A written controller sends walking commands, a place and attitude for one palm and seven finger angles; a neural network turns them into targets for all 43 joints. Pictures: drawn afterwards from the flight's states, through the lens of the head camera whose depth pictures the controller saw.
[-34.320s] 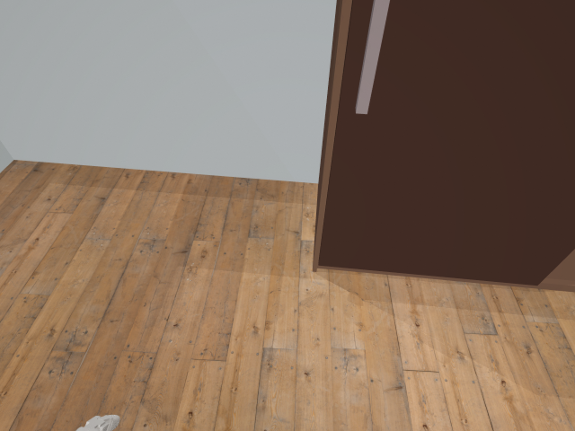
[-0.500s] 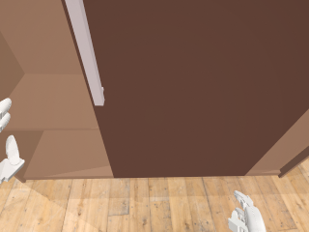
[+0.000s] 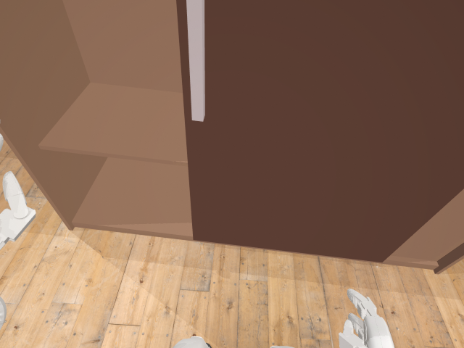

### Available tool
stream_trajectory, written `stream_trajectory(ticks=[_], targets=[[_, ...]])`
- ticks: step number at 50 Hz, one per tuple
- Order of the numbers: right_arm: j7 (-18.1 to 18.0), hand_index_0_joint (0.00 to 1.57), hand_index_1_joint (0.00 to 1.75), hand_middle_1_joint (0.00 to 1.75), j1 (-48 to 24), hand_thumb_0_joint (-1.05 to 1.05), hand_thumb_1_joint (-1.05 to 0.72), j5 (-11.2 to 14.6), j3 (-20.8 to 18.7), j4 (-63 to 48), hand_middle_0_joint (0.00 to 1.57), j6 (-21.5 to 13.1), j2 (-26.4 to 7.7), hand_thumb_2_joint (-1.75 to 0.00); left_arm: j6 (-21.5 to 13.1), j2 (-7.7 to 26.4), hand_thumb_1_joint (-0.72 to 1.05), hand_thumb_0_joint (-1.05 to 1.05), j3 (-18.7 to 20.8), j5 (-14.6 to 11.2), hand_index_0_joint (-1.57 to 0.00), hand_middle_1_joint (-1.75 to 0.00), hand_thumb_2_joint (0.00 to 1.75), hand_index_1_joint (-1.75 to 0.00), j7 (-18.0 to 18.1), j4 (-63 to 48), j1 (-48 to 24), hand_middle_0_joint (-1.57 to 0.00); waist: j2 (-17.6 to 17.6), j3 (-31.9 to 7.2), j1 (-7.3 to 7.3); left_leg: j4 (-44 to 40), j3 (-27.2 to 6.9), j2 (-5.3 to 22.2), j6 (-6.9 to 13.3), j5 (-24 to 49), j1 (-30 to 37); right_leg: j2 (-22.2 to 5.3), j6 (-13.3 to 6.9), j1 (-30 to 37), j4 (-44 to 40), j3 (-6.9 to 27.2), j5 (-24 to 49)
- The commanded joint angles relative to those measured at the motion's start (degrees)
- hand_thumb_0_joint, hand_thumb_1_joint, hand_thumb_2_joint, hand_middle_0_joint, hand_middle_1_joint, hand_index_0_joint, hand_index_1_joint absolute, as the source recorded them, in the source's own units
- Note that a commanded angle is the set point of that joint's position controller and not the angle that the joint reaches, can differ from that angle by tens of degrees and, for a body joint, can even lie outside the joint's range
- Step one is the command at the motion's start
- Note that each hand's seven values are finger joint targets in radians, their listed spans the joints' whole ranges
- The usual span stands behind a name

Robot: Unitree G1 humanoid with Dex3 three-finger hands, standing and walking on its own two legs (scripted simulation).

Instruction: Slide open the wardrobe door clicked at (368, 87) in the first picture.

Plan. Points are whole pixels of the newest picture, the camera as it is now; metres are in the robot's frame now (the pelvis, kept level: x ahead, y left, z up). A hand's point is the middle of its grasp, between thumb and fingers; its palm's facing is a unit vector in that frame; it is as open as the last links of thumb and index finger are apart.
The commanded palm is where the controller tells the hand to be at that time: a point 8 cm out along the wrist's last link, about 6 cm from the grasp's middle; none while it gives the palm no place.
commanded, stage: stop stepping back and stand still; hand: left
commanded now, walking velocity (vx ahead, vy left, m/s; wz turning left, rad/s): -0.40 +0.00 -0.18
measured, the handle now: (199, 51) +0.64 +0.14 +0.20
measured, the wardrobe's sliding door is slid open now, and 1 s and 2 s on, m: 0.58 0.58 0.58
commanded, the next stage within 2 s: let the arm hang, fingers relaxed in 0.78 s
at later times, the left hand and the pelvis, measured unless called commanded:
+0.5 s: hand (45, 246) +0.19 +0.25 +0.16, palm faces +0.34 -0.88 -0.34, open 7.4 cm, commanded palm +0.12 +0.29 +0.19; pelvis -0.07 +0.01 +0.00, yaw -9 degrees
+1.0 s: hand (103, 288) +0.20 +0.24 -0.01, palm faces +0.06 -0.91 -0.42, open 7.4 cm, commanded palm none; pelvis -0.05 +0.03 -0.01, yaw -6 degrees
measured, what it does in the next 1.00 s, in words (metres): steps on the spot: right foot, then left foot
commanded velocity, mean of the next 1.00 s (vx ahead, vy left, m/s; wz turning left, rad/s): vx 0.10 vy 0.02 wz -0.01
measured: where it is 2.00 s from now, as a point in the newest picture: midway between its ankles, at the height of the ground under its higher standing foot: outside the picture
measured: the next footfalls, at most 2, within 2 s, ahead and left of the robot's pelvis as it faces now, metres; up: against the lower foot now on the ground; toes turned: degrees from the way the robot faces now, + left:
right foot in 0.20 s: -0.02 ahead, -0.09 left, +0.00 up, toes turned -6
left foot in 0.36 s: +0.04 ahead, +0.09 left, +0.00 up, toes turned -5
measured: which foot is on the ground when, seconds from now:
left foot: down 0.00-0.18, up 0.20-0.34, down 0.36-0.64, up 0.66-0.88, down 0.90-1.00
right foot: up 0.00-0.18, down 0.20-1.00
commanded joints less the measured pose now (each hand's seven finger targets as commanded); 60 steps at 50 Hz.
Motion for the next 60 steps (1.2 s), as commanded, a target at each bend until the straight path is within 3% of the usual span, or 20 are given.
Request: stream_trajectory(ticks=[1, 7, 9, 11, 14, 17, 22, 28, 30, 32, 34, 38, 43, 44, 46, 50, 53, 55, 57, 60], targets=[[1.8, 0.2, 0.3, 0.3, -5.6, 0.0, -0.9, 0.1, -4.3, -9.2, 0.2, -3.6, -8.7, -0.9, -3.3, 8.4, 0.9, 0.0, 4.7, -1.3, -0.2, -0.3, 0.9, -0.3, 0.3, -14.4, 2.8, -0.2, 7.7, -8.9, 0.28, -23.0, -10.7, 13.9, 4.5, -25.6, -0.9, -0.3, -1.3, 8.7, 2.6, -3.0, -4.9], [2.6, 0.2, 0.3, 0.3, -3.4, 0.0, -0.9, -0.1, -2.8, -8.7, 0.2, -3.4, -7.3, -0.9, -2.6, 11.9, 0.9, 0.0, 6.0, -2.6, -0.2, -0.3, 0.9, -0.3, -0.1, -19.4, 6.4, -0.2, 10.0, -11.9, 0.01, -17.3, 0.7, 5.3, -6.9, -20.5, 10.8, -1.8, -5.3, 15.2, -40.5, -6.9, -6.6], [2.3, 0.2, 0.3, 0.3, -3.7, 0.0, -0.9, -0.4, -2.5, -7.3, 0.2, -1.8, -6.8, -0.9, -2.8, 16.9, 0.9, 0.0, 9.4, -2.0, -0.2, -0.3, 0.9, -0.3, 0.5, -19.1, 6.2, -0.2, -10.3, -8.9, 0.52, 12.8, 4.3, -1.6, -6.4, -11.3, 12.3, -20.3, -10.4, 0.9, -51.5, 16.0, -0.3], [1.8, 0.2, 0.3, 0.3, -5.3, 0.0, -0.9, -1.1, -0.5, -8.0, 0.2, -1.5, -6.3, -0.9, -2.9, 18.9, 0.9, 0.0, 11.3, -2.6, -0.2, -0.3, 0.9, -0.3, 1.8, -18.0, 1.1, -0.2, -7.8, -9.2, -0.07, 23.6, 1.8, -0.5, -5.7, -13.8, -1.5, -26.2, -13.2, 10.0, -44.3, 13.9, 29.6], [0.6, 0.2, 0.3, 0.3, -4.7, 0.0, -0.9, 0.9, -1.8, -7.7, 0.2, -1.8, -8.1, -0.9, 0.5, 12.2, 0.9, 0.0, 6.6, -2.5, -0.2, -0.3, 0.9, -0.3, 0.7, -8.5, 1.7, -0.2, -12.9, -8.1, -1.45, 10.9, 1.0, -0.2, -4.2, -8.2, 3.7, -18.3, -9.1, 12.3, -37.0, 7.2, 24.1], [-0.4, 0.2, 0.3, 0.3, -3.7, 0.0, -0.9, 0.9, -1.5, -6.1, 0.2, -2.3, -9.0, -0.9, 0.9, 9.6, 0.9, 0.0, 3.4, -1.8, -0.2, -0.3, 0.9, -0.3, 0.5, -5.2, -1.6, -0.2, -0.4, -3.9, -2.5, -6.0, 0.5, -0.1, -2.1, -2.9, 15.2, -12.1, -4.5, 7.0, -32.2, 1.5, 16.0], [-0.8, 0.2, 0.3, 0.3, -3.5, 0.0, -0.9, -0.5, -1.4, -7.3, 0.2, -3.7, -9.4, -0.9, -0.3, 12.4, 0.9, 0.0, 4.0, -1.9, -0.2, -0.3, 0.9, -0.3, 0.5, -16.1, -3.1, -0.2, 10.7, -5.5, -2.57, -23.5, -25.0, 13.1, 0.7, -17.0, 17.7, -3.0, -2.0, 1.8, -15.3, -2.8, -5.0], [0.9, 0.2, 0.3, 0.3, -3.8, 0.0, -0.9, -0.7, -1.6, -8.7, 0.2, -3.4, -8.4, -0.9, 0.2, 12.2, 0.9, 0.0, 7.7, -1.3, -0.2, -0.3, 0.9, -0.3, 1.1, -19.3, 12.9, -0.2, 13.7, -8.4, -0.68, -22.2, -5.4, 6.0, -1.7, -28.8, 1.5, -2.7, -3.7, 23.1, -29.7, -9.0, -1.6], [0.8, 0.2, 0.3, 0.3, -3.6, 0.0, -0.9, -1.0, -1.9, -9.2, 0.2, -1.6, -8.0, -0.9, 0.5, 12.5, 0.9, 0.0, 9.0, -1.4, -0.2, -0.3, 0.9, -0.3, 1.0, -15.3, 16.5, -0.2, 7.0, -7.9, -0.7, -11.8, -1.7, 2.1, -3.0, -27.6, -4.8, -5.5, -5.6, 27.9, -35.9, -5.2, -2.5], [0.7, 0.2, 0.3, 0.3, -3.0, 0.0, -0.9, -0.8, -2.7, -9.0, 0.2, 0.6, -7.7, -0.9, 0.4, 14.0, 0.9, 0.0, 10.5, -1.5, -0.2, -0.3, 0.9, -0.3, 1.1, -13.2, 12.3, -0.2, -12.0, -4.2, -0.55, 18.1, 2.8, -2.6, -4.2, -19.3, -12.4, -24.7, -13.8, 18.7, -49.3, 23.6, -16.4], [0.9, 0.2, 0.3, 0.3, -2.1, 0.0, -0.9, -0.3, -2.9, -7.3, 0.2, -0.3, -8.4, -0.9, -0.9, 12.6, 0.9, 0.0, 9.7, -1.6, -0.2, -0.3, 0.9, -0.3, 1.2, -11.0, 5.9, -0.2, -10.7, -2.9, -1.97, 30.8, -0.8, -1.3, -4.5, -17.1, -14.3, -26.3, -14.6, 15.0, -48.5, 23.5, -7.4], [0.3, 0.2, 0.3, 0.3, -2.1, 0.0, -0.9, -0.1, -1.3, -5.0, 0.2, -1.1, -7.7, -0.9, -1.2, 9.3, 0.9, 0.0, 4.6, -1.1, -0.2, -0.3, 0.9, -0.3, 0.7, -0.8, 2.1, -0.2, -8.6, -0.7, -2.37, 21.0, 2.2, 1.1, -4.1, -10.1, -8.4, -20.1, -10.3, 13.1, -43.0, 7.8, 9.5], [-0.4, 0.2, 0.3, 0.3, -4.0, 0.0, -0.9, -0.8, -1.7, -5.4, 0.2, -3.9, -7.6, -0.9, -1.5, 8.8, 0.9, 0.0, 0.7, -0.3, -0.2, -0.3, 0.9, -0.3, 1.0, -7.9, -4.7, -0.2, -11.3, -2.2, -0.47, -0.6, 7.7, -2.0, -2.2, -5.7, 9.2, -17.0, -6.6, 12.8, -36.3, 2.5, 22.7], [5.6, 0.2, 0.3, 0.3, -0.2, 0.0, -0.9, -1.4, -3.9, 6.6, 0.2, -4.3, -15.6, -0.9, 8.9, 0.2, 0.9, 0.0, -15.6, 5.3, -0.2, -0.3, 0.9, -0.3, -4.5, 32.8, 0.7, -0.2, -3.7, -3.4, -6.69, -0.8, 0.7, 4.0, -1.2, 19.1, 13.3, -17.1, -4.9, 5.1, -19.1, -8.2, 31.8], [5.4, 0.2, 0.3, 0.3, 3.5, 0.0, -0.9, -0.1, -3.5, 1.4, 0.2, 4.0, -15.6, -0.9, 15.3, -5.8, 0.9, 0.0, -17.8, 2.5, -0.2, -0.3, 0.9, -0.3, -7.3, 32.2, 4.0, -0.2, 12.1, -7.2, -3.82, -6.7, -17.1, 17.6, 9.4, 47.8, 16.1, -5.9, 0.3, -2.1, 2.8, -7.1, -12.6], [4.0, 0.2, 0.3, 0.3, 0.5, 0.0, -0.9, -3.1, -2.4, 1.2, 0.2, 5.8, -14.3, -0.9, 15.6, -4.6, 0.9, 0.0, -20.4, 2.3, -0.2, -0.3, 0.9, -0.3, -8.0, 41.8, -3.3, -0.2, -0.3, -8.8, -2.64, -5.9, -15.4, 15.9, 10.2, 36.4, 14.5, -7.4, -0.2, -1.1, 0.3, -0.5, -13.0], [4.0, 0.2, 0.3, 0.3, -4.4, 0.0, -0.9, -1.5, -2.0, 3.0, 0.2, 7.6, -13.2, -0.9, 15.1, -1.1, 0.9, 0.0, -20.5, 2.6, -0.2, -0.3, 0.9, -0.3, -8.3, 53.3, 0.1, -0.2, -5.3, -11.7, 1.69, 0.1, -4.4, 6.5, 1.3, 11.3, 6.4, -7.4, -0.7, 17.1, -26.3, -2.2, 10.4], [4.5, 0.2, 0.3, 0.3, -3.0, 0.0, -0.9, -0.5, -1.3, 3.4, 0.2, 8.9, -7.0, -0.9, 14.3, 4.2, 0.9, 0.0, -20.8, 3.0, -0.2, -0.3, 0.9, -0.3, -8.1, 57.3, -2.6, -0.2, -15.4, -7.1, -0.59, 9.4, 1.4, -3.5, -4.6, -19.9, -0.7, -23.7, -7.3, 12.5, -40.7, 21.2, 12.4], [5.1, 0.2, 0.3, 0.3, -0.6, 0.0, -0.9, -0.7, -1.5, 7.5, 0.2, 10.1, -7.1, -0.9, 14.5, 3.7, 0.9, 0.0, -21.7, 3.1, -0.2, -0.3, 0.9, -0.3, -8.5, 60.9, -8.0, -0.2, -3.2, -3.2, -2.84, 16.8, 1.6, -3.1, -4.1, -21.8, 5.4, -22.8, -10.8, 2.6, -44.9, 17.9, -5.3], [4.3, 0.2, 0.3, 0.3, -0.4, 0.0, -0.9, -1.0, -2.6, 10.5, 0.2, 9.8, -8.2, -0.9, 13.4, -0.8, 0.9, 0.0, -20.4, 3.2, -0.2, -0.3, 0.9, -0.3, -7.4, 66.0, -8.8, -0.2, -9.6, -0.7, -2.76, 16.1, -0.7, -0.9, -3.7, -17.8, 1.7, -20.1, -11.7, 10.4, -39.5, 14.7, 25.3]])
